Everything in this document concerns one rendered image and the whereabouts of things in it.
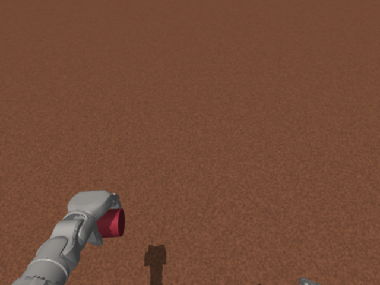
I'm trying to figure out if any left robot arm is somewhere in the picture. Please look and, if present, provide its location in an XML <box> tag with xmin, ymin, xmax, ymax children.
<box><xmin>12</xmin><ymin>210</ymin><xmax>95</xmax><ymax>285</ymax></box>

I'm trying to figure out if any can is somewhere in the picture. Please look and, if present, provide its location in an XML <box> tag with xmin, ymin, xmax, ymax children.
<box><xmin>96</xmin><ymin>208</ymin><xmax>125</xmax><ymax>238</ymax></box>

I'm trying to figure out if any left robot hand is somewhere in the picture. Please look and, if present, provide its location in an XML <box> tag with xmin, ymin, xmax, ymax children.
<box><xmin>67</xmin><ymin>190</ymin><xmax>122</xmax><ymax>245</ymax></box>

